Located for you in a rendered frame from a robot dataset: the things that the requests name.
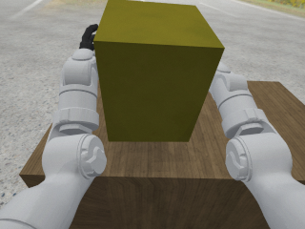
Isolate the carton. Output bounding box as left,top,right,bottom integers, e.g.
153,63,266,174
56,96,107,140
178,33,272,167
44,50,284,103
93,0,225,142

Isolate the left robot forearm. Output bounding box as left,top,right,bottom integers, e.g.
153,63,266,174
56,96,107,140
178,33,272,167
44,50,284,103
42,48,99,170

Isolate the right robot upper arm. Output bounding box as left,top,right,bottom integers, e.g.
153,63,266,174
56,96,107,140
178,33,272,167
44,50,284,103
225,132,305,229

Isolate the left robot upper arm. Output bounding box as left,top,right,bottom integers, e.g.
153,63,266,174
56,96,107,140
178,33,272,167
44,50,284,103
0,133,107,229

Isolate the robot left hand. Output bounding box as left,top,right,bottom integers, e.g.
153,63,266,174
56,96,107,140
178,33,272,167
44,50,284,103
79,24,98,51

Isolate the right robot forearm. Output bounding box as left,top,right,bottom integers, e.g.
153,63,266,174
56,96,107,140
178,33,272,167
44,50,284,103
208,61,293,170

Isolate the pedestal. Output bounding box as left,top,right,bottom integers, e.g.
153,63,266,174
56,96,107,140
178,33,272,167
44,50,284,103
19,79,305,229

